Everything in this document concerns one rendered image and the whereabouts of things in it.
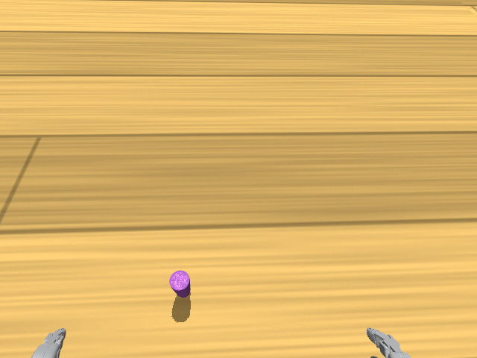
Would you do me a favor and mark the right robot hand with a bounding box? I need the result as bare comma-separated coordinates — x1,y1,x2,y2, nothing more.
367,327,411,358

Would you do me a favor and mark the cup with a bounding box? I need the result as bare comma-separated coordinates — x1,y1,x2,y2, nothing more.
169,271,190,298

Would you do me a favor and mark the left robot hand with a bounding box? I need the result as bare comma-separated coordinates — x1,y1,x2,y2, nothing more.
31,328,66,358

